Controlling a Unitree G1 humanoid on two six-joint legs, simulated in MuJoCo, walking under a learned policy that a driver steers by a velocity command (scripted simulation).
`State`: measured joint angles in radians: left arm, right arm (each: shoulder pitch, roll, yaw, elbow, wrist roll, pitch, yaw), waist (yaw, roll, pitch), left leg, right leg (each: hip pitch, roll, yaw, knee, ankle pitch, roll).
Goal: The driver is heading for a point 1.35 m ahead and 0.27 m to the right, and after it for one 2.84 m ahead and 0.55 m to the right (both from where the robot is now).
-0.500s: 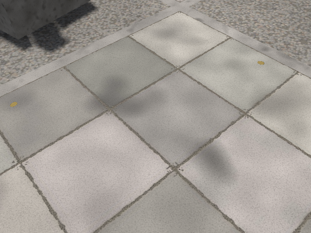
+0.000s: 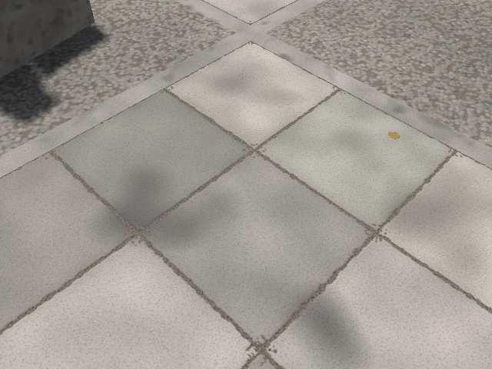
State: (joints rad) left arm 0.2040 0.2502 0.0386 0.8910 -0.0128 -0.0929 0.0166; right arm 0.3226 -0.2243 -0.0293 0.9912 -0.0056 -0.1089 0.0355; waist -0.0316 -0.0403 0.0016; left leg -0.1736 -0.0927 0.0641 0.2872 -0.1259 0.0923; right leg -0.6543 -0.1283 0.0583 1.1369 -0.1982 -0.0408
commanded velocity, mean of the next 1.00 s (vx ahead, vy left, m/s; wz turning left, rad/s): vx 0.50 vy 0.00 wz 0.00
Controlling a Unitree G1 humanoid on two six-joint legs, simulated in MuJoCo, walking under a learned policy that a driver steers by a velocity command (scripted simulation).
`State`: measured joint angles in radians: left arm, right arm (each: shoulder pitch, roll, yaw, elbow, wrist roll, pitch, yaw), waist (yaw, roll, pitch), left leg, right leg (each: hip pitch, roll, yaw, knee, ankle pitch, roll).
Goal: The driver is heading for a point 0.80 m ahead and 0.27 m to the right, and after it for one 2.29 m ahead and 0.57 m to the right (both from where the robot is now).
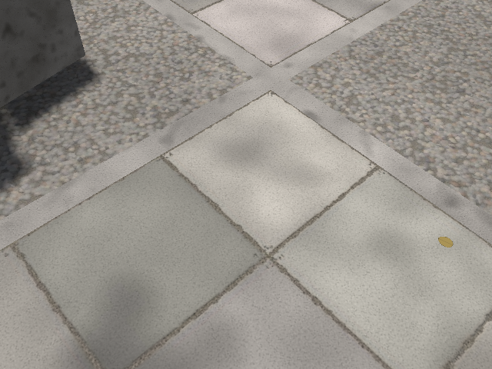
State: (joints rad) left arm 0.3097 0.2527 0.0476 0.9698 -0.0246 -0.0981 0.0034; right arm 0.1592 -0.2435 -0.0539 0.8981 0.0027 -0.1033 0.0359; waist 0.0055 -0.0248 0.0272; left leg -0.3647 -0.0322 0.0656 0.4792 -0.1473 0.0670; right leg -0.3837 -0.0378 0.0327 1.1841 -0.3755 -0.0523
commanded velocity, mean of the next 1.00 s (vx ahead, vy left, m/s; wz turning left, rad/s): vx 0.27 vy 0.00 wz -0.02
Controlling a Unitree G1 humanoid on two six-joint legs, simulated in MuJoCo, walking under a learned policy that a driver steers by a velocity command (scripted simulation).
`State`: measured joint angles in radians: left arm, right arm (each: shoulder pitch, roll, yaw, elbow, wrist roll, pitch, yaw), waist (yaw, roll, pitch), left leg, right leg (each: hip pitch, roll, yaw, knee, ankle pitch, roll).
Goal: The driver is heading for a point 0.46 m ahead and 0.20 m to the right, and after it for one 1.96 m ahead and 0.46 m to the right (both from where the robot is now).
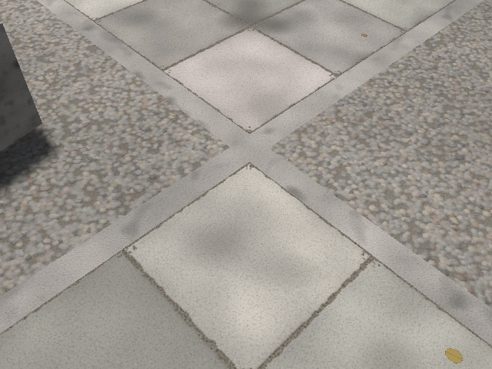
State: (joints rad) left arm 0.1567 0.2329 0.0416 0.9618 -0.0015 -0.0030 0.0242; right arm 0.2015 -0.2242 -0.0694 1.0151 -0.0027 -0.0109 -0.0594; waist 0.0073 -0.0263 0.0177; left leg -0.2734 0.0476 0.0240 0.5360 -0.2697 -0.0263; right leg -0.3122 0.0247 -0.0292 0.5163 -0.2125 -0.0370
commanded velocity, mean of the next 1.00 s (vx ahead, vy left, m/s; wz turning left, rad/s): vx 0.01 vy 0.00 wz -0.49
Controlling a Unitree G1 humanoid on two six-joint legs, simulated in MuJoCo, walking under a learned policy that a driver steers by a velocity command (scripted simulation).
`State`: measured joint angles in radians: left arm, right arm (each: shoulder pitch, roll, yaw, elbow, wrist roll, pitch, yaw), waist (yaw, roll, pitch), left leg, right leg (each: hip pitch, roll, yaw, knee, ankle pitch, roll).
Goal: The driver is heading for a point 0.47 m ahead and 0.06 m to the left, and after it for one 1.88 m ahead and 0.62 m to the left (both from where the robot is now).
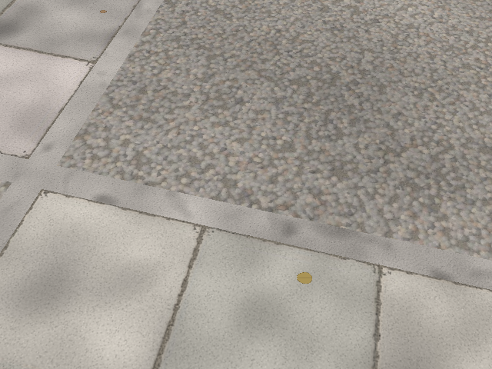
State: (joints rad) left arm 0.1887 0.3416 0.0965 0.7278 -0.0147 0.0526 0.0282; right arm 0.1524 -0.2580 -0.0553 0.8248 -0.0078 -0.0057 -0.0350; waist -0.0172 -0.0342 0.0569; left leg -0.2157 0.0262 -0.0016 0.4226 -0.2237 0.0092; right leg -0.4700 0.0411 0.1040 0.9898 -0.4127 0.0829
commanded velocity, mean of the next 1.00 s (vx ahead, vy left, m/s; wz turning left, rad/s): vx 0.20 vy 0.00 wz -0.07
